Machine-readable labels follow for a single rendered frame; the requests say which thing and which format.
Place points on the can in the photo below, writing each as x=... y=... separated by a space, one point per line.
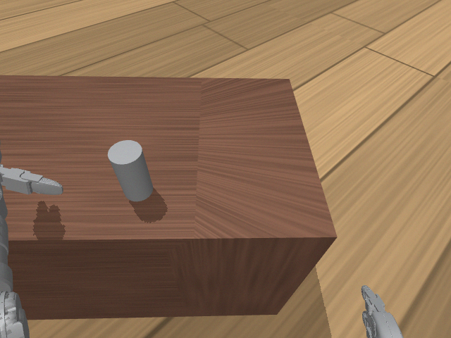
x=129 y=165

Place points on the right robot hand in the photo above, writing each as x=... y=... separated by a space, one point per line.
x=378 y=323

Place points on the left robot arm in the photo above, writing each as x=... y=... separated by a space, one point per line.
x=13 y=321

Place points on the left robot hand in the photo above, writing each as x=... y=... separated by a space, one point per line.
x=24 y=181

